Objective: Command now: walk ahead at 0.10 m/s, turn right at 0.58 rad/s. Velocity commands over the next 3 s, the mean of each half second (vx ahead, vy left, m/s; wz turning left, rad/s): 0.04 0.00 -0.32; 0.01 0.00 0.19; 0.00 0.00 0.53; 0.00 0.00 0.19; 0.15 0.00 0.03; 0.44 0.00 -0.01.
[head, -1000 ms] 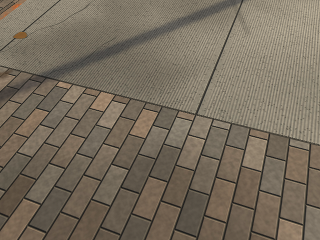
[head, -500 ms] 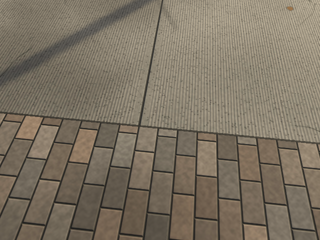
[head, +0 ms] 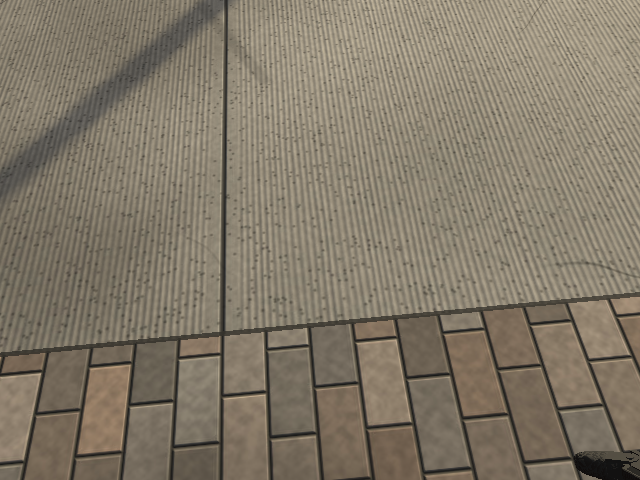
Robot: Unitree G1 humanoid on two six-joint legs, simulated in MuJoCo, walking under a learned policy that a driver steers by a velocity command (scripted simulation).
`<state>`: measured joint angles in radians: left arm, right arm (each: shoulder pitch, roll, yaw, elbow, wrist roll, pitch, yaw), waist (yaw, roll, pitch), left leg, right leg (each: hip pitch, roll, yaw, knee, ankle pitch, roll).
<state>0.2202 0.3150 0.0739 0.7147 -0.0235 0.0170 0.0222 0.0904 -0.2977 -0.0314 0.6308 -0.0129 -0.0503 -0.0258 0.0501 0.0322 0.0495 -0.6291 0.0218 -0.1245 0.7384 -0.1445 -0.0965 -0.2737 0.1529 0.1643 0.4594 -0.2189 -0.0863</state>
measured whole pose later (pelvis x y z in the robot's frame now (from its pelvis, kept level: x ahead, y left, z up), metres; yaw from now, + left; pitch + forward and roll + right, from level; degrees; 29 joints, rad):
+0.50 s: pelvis +0.07 +0.01 -0.01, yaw -9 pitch +0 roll +0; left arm 0.20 0.25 0.04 0.72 0.02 0.05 0.01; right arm 0.19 -0.26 -0.03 0.72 -0.02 -0.01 0.00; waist -0.03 0.02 0.04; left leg -0.33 0.02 -0.03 0.52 -0.20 -0.03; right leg -0.24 0.02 0.05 0.54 -0.30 0.00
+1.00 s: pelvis +0.10 +0.03 -0.02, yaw +0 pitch +1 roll -1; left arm 0.17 0.30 0.08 0.73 0.00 0.04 0.06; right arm 0.21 -0.30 -0.07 0.69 0.00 0.00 0.02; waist 0.00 -0.03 0.05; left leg -0.37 -0.03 0.03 0.66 -0.29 0.05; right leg -0.31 -0.03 -0.01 0.86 -0.54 0.03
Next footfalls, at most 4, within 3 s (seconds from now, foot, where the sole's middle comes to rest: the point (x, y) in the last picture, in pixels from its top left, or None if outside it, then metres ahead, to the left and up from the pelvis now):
0.10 left None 0.18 0.13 -0.78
0.44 right None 0.08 -0.11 -0.78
1.48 right None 0.20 -0.10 -0.78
1.84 left None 0.08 0.14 -0.78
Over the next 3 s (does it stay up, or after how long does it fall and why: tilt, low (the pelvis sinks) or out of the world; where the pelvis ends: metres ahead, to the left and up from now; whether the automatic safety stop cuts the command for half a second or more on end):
stays up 0.39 0.12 -0.02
